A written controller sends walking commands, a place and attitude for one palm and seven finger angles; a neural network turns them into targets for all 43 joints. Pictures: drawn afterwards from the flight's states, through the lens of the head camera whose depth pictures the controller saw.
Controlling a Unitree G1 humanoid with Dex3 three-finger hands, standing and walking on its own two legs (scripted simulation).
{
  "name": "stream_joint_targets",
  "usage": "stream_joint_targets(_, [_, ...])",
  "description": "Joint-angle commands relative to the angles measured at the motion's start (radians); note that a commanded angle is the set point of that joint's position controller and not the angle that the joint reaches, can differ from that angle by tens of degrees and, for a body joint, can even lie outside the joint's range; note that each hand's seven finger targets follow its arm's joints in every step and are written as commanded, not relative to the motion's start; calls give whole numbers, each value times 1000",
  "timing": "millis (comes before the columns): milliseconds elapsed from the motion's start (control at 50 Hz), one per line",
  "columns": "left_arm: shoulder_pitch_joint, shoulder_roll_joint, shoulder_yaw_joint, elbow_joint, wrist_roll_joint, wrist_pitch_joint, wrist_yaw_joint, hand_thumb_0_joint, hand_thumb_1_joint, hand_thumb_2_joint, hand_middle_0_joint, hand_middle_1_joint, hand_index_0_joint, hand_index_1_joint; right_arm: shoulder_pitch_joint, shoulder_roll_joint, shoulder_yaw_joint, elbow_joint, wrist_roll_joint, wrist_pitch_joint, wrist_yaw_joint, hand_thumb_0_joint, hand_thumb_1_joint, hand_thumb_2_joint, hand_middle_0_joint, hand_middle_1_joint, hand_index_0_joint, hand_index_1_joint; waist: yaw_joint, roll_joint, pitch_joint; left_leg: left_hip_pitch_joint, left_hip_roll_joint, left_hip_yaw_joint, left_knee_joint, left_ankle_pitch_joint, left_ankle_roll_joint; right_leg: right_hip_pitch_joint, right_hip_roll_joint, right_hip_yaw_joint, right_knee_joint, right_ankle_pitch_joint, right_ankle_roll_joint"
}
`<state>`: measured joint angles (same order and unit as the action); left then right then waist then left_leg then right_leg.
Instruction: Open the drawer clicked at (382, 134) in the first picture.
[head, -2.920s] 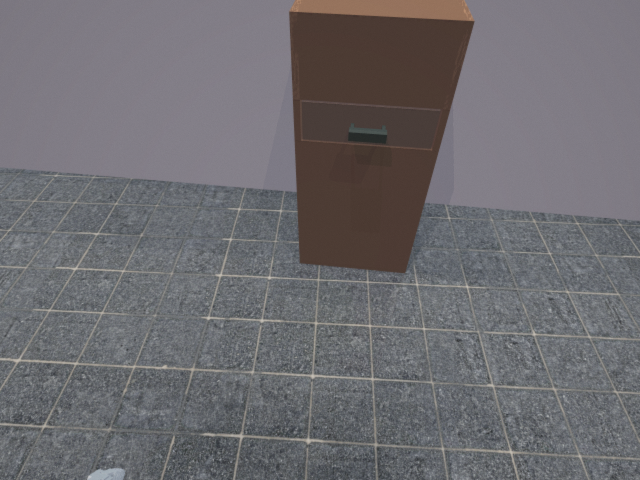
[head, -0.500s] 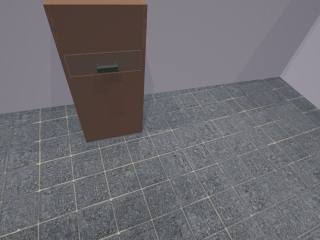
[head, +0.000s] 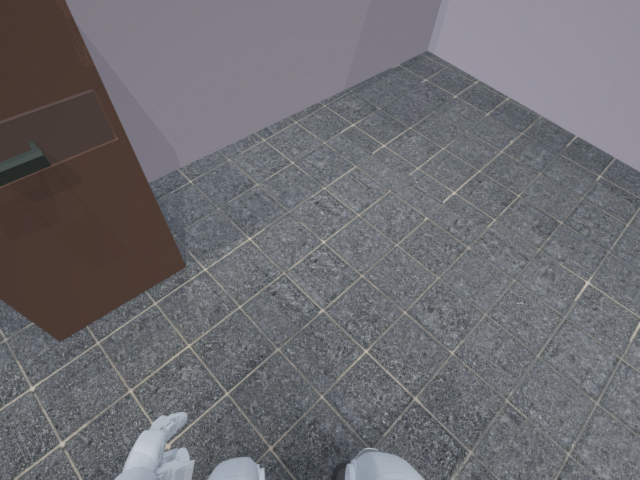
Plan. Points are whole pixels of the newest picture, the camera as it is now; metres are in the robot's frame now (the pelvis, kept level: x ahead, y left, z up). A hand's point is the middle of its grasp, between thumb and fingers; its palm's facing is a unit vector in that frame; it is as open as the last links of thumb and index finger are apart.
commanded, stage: walk to a spot facing it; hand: left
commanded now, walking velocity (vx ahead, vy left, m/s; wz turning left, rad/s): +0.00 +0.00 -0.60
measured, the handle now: (12, 161) +0.67 +0.60 -0.09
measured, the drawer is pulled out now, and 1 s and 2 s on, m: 0.00 0.00 0.00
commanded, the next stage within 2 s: turn to face it in 1.44 s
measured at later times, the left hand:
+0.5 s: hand (126, 457) +0.17 +0.26 -0.14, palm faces -0.23 -0.95 -0.20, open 7.4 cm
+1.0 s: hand (212, 392) +0.25 +0.16 -0.14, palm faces -0.54 -0.82 -0.21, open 7.4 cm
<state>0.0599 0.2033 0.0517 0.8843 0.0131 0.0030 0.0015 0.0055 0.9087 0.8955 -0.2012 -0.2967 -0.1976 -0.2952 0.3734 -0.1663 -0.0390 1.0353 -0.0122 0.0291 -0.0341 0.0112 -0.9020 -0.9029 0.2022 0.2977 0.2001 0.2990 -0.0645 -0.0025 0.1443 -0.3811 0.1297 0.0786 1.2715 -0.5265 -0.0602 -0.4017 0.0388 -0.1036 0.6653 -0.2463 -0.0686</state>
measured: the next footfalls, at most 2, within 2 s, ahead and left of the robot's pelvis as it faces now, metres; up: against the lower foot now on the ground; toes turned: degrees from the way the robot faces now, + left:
left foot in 0.22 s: +0.12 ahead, +0.17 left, +0.00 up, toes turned -3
right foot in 0.68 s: +0.03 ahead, -0.08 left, +0.00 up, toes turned -33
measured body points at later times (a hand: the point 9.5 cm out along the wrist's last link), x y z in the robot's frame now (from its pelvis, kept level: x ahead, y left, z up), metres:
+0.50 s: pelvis +0.05 +0.07 +0.03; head +0.09 +0.09 +0.48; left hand +0.18 +0.31 -0.13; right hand +0.06 -0.18 -0.10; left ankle +0.08 +0.17 -0.71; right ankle -0.01 -0.07 -0.63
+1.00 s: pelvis +0.08 +0.03 +0.02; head +0.09 +0.03 +0.47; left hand +0.28 +0.20 -0.12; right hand -0.01 -0.22 -0.11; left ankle +0.18 +0.13 -0.68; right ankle +0.00 -0.06 -0.71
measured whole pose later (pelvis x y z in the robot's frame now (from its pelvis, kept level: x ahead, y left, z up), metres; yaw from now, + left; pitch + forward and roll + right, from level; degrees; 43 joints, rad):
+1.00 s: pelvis +0.08 +0.03 +0.02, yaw -36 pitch +0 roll +0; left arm 0.23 0.21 0.06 0.94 0.03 0.01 -0.02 0.01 0.90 0.90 -0.20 -0.30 -0.20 -0.30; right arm 0.20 -0.23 -0.06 0.91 -0.03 0.03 0.01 0.01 -0.90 -0.90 0.20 0.30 0.20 0.30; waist 0.01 0.00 0.03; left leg -0.43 0.10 0.07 0.83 -0.40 -0.08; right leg -0.21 0.02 0.05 0.49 -0.27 -0.01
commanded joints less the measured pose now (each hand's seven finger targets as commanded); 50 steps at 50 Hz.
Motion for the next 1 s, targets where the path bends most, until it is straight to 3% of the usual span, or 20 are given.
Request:
stream_joint_targets(0, [31,186,52,-58,13,8,25,0,900,900,-200,-300,-200,-300,21,-80,-20,-108,-8,-2,-1,0,-900,-900,200,300,200,300,18,-43,-187,-34,15,-31,-132,73,-16,9,-280,299,-318,281,-126])
stream_joint_targets(60, [25,191,52,-62,20,19,12,0,900,900,-200,-300,-200,-300,10,-81,-22,-131,-8,-4,8,0,-900,-900,200,300,200,300,15,-130,-164,22,-21,-8,-298,121,-11,-82,-221,326,-336,37,-100])
stream_joint_targets(140, [64,196,64,-77,15,29,-1,0,900,900,-200,-300,-200,-300,-48,-100,-26,-168,-2,-27,5,0,-900,-900,200,300,200,300,43,-182,-189,74,-82,21,-523,149,-2,-17,-189,395,-276,72,-84])
stream_joint_targets(180, [45,177,60,-92,7,36,-1,0,900,900,-200,-300,-200,-300,10,-123,-31,-162,3,-42,-2,0,-900,-900,200,300,200,300,-3,-121,-223,244,-64,13,-766,246,3,-69,-150,365,-170,84,-22])
stream_joint_targets(200, [61,116,51,-117,-1,39,-6,0,900,900,-200,-300,-200,-300,15,-199,-45,-168,-3,-52,-7,0,-900,-900,200,300,200,300,-6,101,-211,313,110,-208,-938,182,65,-196,-43,284,0,-55,37])
stream_joint_targets(220, [90,82,48,-132,0,40,-14,0,900,900,-200,-300,-200,-300,-28,-281,-59,-197,-15,-51,-1,0,-900,-900,200,300,200,300,17,365,-168,271,358,-446,-1061,193,161,-291,41,113,286,-336,99])
stream_joint_targets(240, [88,130,61,-105,19,47,-13,0,900,900,-200,-300,-200,-300,-87,-261,-55,-197,-14,-51,-5,0,-900,-900,200,300,200,300,17,301,-139,157,385,-443,-1072,169,184,-259,-23,179,453,-302,108])
stream_joint_targets(280, [124,128,76,-84,17,39,-31,0,900,900,-200,-300,-200,-300,-198,-209,-41,-231,-16,-59,-5,0,-900,-900,200,300,200,300,78,132,-100,121,291,-260,-1023,280,187,-244,-56,145,579,-195,115])
stream_joint_targets(340, [151,88,64,-66,11,48,-35,0,900,900,-200,-300,-200,-300,-176,-177,-39,-213,-13,-59,-5,0,-900,-900,200,300,200,300,67,153,-143,240,202,-39,-950,562,156,-225,-73,102,566,-128,139])
stream_joint_targets(460, [85,68,53,-79,8,52,-35,0,900,900,-200,-300,-200,-300,-91,-198,-62,-162,-13,-47,4,0,-900,-900,200,300,200,300,17,180,-141,341,253,44,-925,674,180,-172,-103,30,317,-182,147])
stream_joint_targets(560, [85,65,45,-71,10,38,-32,0,900,900,-200,-300,-200,-300,-94,-227,-79,-140,-16,-38,15,0,-900,-900,200,300,200,300,11,237,-161,332,273,106,-848,739,163,-46,-74,-19,109,-190,113])
stream_joint_targets(600, [118,71,48,-61,9,27,-29,0,900,900,-200,-300,-200,-300,-107,-232,-80,-138,-16,-35,17,0,-900,-900,200,300,200,300,37,225,-182,311,265,142,-772,747,126,50,-59,-29,-36,-107,90])
stream_joint_targets(620, [186,93,53,-43,10,18,-24,0,900,900,-200,-300,-200,-300,-123,-232,-81,-144,-10,-34,20,0,-900,-900,200,300,200,300,81,176,-221,280,247,177,-657,722,86,166,-58,-29,-170,31,76])
stream_joint_targets(640, [260,185,67,-21,18,2,-14,0,900,900,-200,-300,-200,-300,-99,-196,-74,-158,0,-31,27,0,-900,-900,200,300,200,300,116,-28,-277,86,191,205,-440,548,25,396,-189,142,-263,273,23])
stream_joint_targets(660, [318,297,89,-4,17,-7,3,0,900,900,-200,-300,-200,-300,-146,-109,-45,-213,-2,-29,33,0,-900,-900,200,300,200,300,142,-307,-270,-223,27,169,-197,-67,-28,499,-433,492,-269,726,-87])
stream_joint_targets(680, [352,295,90,5,-2,2,13,0,900,900,-200,-300,-200,-300,-189,-125,-41,-230,0,-14,14,0,-900,-900,200,300,200,300,161,-200,-281,-248,24,-3,-101,-121,-20,457,-461,457,-255,757,-160])
stream_joint_targets(700, [304,284,93,2,1,4,17,0,900,900,-200,-300,-200,-300,-215,-120,-37,-232,-1,-12,10,0,-900,-900,200,300,200,300,145,-278,-266,-291,28,-36,-66,-84,-21,436,-407,475,-288,549,-156])
stream_joint_targets(760, [151,186,64,-33,4,6,15,0,900,900,-200,-300,-200,-300,-207,-153,-46,-196,-16,-7,25,0,-900,-900,200,300,200,300,85,-144,-168,-219,34,-35,-132,104,-34,273,-292,346,-348,182,-103])
stream_joint_targets(900, [184,224,65,-10,11,-15,-3,0,900,900,-200,-300,-200,-300,-233,-147,-42,-212,-13,-29,41,0,-900,-900,200,300,200,300,102,-145,-117,-145,-26,-3,-398,133,-30,211,-262,413,-408,-101,-119])
stream_joint_targets(980, [156,231,69,-21,10,-11,-9,0,900,900,-200,-300,-200,-300,-191,-140,-39,-218,-5,-47,37,0,-900,-900,200,300,200,300,76,-172,-105,25,-73,11,-592,141,-11,119,-236,444,-370,-114,-103])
